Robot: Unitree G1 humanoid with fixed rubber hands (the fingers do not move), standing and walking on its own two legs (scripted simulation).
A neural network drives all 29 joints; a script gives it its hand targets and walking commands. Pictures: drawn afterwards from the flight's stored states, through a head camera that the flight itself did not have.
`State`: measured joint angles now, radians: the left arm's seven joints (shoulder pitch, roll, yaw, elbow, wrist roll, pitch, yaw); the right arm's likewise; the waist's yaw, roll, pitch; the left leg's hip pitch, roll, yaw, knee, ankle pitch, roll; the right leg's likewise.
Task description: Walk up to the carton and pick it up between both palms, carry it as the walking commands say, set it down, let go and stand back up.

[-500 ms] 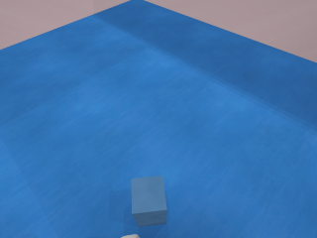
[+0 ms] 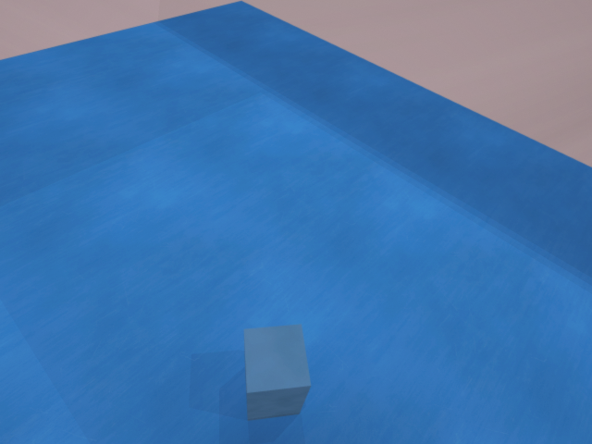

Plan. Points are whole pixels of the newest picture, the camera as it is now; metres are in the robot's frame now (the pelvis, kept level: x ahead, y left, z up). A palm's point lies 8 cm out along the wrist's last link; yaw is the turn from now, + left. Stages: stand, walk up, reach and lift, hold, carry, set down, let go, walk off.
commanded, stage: walk up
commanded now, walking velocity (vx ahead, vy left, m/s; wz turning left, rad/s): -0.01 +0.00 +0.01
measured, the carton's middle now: (273, 374) +0.42 +0.01 -0.63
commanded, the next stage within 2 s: none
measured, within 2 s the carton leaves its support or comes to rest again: neither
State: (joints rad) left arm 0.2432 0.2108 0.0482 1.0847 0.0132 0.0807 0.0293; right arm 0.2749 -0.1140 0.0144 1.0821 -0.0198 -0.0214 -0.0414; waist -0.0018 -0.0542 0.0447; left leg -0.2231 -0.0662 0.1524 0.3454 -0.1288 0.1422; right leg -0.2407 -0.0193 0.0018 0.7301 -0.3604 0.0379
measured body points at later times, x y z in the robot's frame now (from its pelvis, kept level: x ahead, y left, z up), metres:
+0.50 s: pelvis -0.08 +0.00 +0.00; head -0.09 +0.01 +0.45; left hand -0.15 +0.20 -0.17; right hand -0.09 -0.23 -0.16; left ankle +0.04 +0.03 -0.74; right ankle -0.08 -0.12 -0.74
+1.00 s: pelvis -0.17 +0.08 -0.01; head -0.18 +0.12 +0.44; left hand -0.25 +0.34 -0.18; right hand -0.14 -0.19 -0.13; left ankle -0.20 +0.18 -0.66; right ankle -0.17 -0.08 -0.74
